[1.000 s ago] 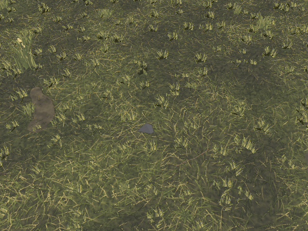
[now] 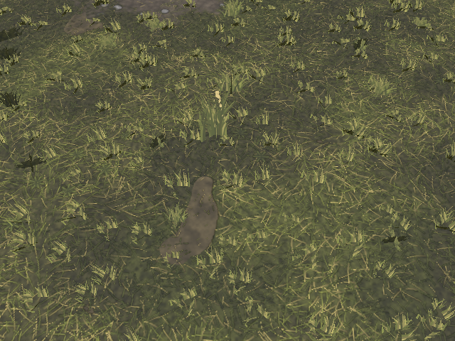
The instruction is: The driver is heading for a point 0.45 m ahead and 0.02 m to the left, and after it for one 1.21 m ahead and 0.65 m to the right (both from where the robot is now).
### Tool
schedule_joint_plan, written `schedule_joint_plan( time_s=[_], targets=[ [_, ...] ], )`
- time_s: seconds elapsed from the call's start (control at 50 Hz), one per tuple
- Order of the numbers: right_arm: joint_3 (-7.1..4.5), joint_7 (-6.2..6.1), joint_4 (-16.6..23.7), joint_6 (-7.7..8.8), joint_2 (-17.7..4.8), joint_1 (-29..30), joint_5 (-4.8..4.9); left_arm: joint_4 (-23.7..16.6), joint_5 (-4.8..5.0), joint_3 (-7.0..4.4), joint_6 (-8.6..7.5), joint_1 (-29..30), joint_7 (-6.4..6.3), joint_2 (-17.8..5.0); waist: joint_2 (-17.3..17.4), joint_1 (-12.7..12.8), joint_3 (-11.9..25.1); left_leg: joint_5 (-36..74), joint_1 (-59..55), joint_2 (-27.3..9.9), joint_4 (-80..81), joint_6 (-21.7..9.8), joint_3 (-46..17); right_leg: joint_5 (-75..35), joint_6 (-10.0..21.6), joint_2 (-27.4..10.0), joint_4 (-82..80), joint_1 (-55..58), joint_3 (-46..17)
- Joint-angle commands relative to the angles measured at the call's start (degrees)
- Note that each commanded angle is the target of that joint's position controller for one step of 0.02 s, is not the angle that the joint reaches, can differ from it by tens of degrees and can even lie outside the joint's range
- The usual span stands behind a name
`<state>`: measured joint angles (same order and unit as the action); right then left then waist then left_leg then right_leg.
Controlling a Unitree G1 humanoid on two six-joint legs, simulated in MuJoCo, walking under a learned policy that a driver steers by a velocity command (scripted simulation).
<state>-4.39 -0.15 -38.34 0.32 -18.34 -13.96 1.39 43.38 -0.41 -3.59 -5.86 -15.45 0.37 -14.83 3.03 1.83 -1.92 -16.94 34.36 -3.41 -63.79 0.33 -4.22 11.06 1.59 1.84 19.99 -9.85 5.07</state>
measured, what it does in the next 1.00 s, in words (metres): walks ahead: left foot, then right foot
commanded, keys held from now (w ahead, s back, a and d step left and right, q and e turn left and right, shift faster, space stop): q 0.26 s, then no key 0.54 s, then e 0.06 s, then w+e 0.14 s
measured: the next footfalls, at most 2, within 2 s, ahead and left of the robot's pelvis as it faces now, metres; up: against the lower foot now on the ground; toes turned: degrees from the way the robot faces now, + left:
left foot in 0.24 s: +0.26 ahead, +0.14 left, +0.00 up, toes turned +10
right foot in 0.66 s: +0.27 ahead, -0.10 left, +0.00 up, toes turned +15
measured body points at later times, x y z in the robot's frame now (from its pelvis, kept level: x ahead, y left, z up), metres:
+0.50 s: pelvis +0.16 +0.05 -0.01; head +0.20 +0.08 +0.44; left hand +0.25 +0.35 -0.13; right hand +0.38 -0.18 -0.09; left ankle +0.22 +0.14 -0.74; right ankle +0.21 -0.12 -0.68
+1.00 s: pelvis +0.23 +0.02 -0.01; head +0.23 +0.02 +0.44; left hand +0.26 +0.29 -0.14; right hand +0.40 -0.22 -0.12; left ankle +0.22 +0.13 -0.74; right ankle +0.23 -0.11 -0.74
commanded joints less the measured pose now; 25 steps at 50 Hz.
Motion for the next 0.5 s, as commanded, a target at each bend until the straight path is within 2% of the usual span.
schedule_joint_plan(
  time_s=[0.02,0.1,0.16,0.2,0.22,0.24,0.26,0.28,0.3,0.32,0.34,0.36,0.4,0.42,0.46,0.5],
  targets=[
    [-0.34,0.23,5.2,0.41,-1.57,1.63,-0.61,-2.82,0.0,-2.25,-0.58,3.85,-0.44,-9.0,-7.65,-1.42,-0.18,4.6,5.96,-2.3,6.29,1.5,-0.39,-27.35,9.45,-16.33,-8.57,3.89,-8.14],
    [0.12,1.75,6.08,0.88,-0.4,6.33,-0.71,-1.49,0.72,-2.57,1.1,4.38,-1.46,-10.72,-7.81,0.25,1.52,17.29,-1.8,-0.4,21.11,0.88,4.28,-32.95,7.05,-13.96,-6.24,3.84,0.82],
    [-0.66,2.99,7.61,0.5,-1.98,8.28,-0.68,-0.5,2.03,-3.05,1.9,3.69,-1.72,-12.26,-8.43,0.1,2.42,15.55,-4.64,0.74,26.85,-1.19,5.27,-33.58,5.84,-15.68,-2.34,7.58,1.85],
    [-1.9,3.25,7.59,0.07,-4.34,5.34,-1.1,-0.78,3.14,-3.64,2.3,4.94,-1.9,-13.51,-8.99,-2.31,4.3,10.89,-9.55,3.05,29.6,-3.53,6.9,-40.38,4.71,-16.21,4.67,8.93,2.4],
    [-2.95,3.08,6.36,-0.01,-5.99,0.18,-1.2,-1.05,3.55,-3.61,2.55,5.78,-1.96,-13.15,-7.76,-5.31,6.52,13.08,-16.1,4.94,33.67,-5.17,7.78,-40.85,3.38,-14.81,12.43,7.88,3.71],
    [-4.32,2.16,4.77,-0.09,-8.79,-5.87,-1.25,-1.08,2.93,-2.97,2.54,4.23,-1.77,-11.22,-4.01,-7.97,9.63,21.75,-26.3,5.93,37.91,-7.47,6.43,-33.72,0.74,-11.31,24.13,2.87,5.04],
    [-4.99,0.58,5.39,-0.34,-13.87,-7.4,-1.11,-2.74,-1.01,-1.05,2.61,0.85,-1.28,-5.49,10.62,-5.15,14.16,49.32,-41.05,-7.64,34.25,-12.71,-11.5,10.04,-2.89,-5.78,42.94,-13.5,5.21],
    [-4.21,0.84,8.82,0.4,-15.6,-3.08,-2.53,-3.45,-0.89,-0.05,2.45,-4.15,-0.55,-6.25,14.28,-2.05,25.04,45.95,-50.19,-20.78,38.16,-26.45,-36.43,32.04,-4.97,2.09,59.88,-26.26,-5.04],
    [-3.11,1.38,9.73,0.57,-10.44,-1.27,-2.1,-2.25,0.56,-1.31,2.75,-0.35,-0.2,-11.52,3.32,-5.66,24.92,38.79,-46.08,-17.47,40.63,-23.48,-29.87,26.01,-4.49,-1.78,60.89,-27.3,-10.93],
    [-2.12,1.41,9.13,0.85,-7.97,1.26,-1.55,-3.28,1.4,-1.14,3.15,3.19,-0.37,-11.27,1.61,-4.7,18.36,34.62,-40.26,-14.49,40.81,-20.13,-22.5,21.56,-3.89,-3.58,58.13,-28.51,-9.75],
    [-1.62,1.27,8.33,0.81,-6.41,2.78,-0.96,-2.5,0.81,-0.94,3.76,3.83,-1.13,-9.92,-2.6,-3.22,13.88,30.98,-33.77,-11.49,41.4,-16.99,-18.11,18.45,-4.19,-5.76,53.52,-27.68,-9.39],
    [-1.2,1.02,7.96,0.63,-5.49,4.28,-0.81,-2.55,0.27,-1.12,4.48,4.29,-1.76,-10.3,-1.48,-2.13,11.63,29.53,-27.9,-9.83,42.42,-15.79,-15.86,16.65,-4.48,-6.69,49.64,-24.82,-9.47],
    [-1.21,0.71,7.63,0.55,-6.22,5.91,-2.22,-1.77,0.38,-1.08,5.58,2.08,-1.94,-9.59,1.82,-0.24,10.71,30.79,-20.2,-7.87,44.39,-15.67,-12.9,13.96,-5.23,-5.61,47.44,-18.26,-8.03],
    [-1.18,0.5,7.3,0.68,-6.23,6.26,-2.4,-1.35,0.33,-0.86,5.81,1.27,-2.14,-8.8,2.28,0.07,10.94,31.67,-18.97,-7.37,44.66,-15.78,-11.34,13.43,-5.65,-5.36,45.02,-16.84,-7.69],
    [-1.1,0.02,6.42,0.73,-6.04,6.28,-2.31,-1.31,0.11,-0.46,6.16,2.13,-2.66,-7.56,2.14,-0.33,11.07,29.25,-18.56,-6.84,44.99,-15.55,-10.18,11.97,-6.23,-5.34,39.29,-15.93,-7.69],
    [-0.91,-0.38,5.83,0.32,-5.6,6.94,-2.25,-1.46,0.14,-0.12,6.57,3.57,-2.82,-6.69,2.85,-1.01,10.88,20.59,-17.71,-6.17,45.73,-14.77,-9.86,9.65,-6.31,-5.72,33.81,-13.99,-7.88]
  ],
)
